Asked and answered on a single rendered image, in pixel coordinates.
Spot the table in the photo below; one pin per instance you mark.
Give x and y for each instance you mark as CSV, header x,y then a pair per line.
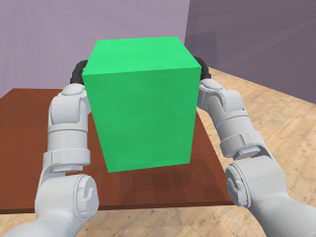
x,y
24,139

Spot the left robot upper arm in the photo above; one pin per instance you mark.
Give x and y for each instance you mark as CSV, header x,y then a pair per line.
x,y
63,205

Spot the carton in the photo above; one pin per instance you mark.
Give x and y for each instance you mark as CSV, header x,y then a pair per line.
x,y
143,95

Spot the robot left forearm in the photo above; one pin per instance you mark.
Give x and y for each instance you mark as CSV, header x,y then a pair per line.
x,y
67,138

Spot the robot left hand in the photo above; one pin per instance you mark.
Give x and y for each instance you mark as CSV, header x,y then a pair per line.
x,y
77,73

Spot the robot right hand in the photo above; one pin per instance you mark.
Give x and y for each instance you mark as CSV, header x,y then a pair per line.
x,y
204,74

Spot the right robot upper arm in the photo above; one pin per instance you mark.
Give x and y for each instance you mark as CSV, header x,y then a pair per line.
x,y
258,185

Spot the robot right forearm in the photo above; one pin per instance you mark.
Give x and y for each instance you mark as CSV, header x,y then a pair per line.
x,y
238,138

